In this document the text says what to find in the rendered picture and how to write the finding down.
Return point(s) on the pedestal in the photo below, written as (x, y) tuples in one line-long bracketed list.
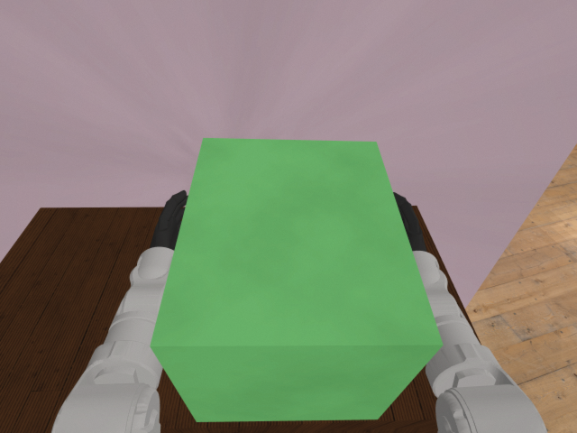
[(61, 285)]

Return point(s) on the left robot hand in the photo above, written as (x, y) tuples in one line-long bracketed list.
[(167, 229)]

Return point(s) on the right robot upper arm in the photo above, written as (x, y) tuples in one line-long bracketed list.
[(486, 409)]

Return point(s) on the right robot forearm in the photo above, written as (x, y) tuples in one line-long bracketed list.
[(462, 361)]

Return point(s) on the right robot hand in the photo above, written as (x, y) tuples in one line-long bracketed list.
[(411, 224)]

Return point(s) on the carton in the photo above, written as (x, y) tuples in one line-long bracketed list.
[(293, 292)]

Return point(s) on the left robot upper arm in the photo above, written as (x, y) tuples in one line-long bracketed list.
[(111, 408)]

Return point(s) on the left robot forearm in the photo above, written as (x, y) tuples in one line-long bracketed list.
[(126, 355)]

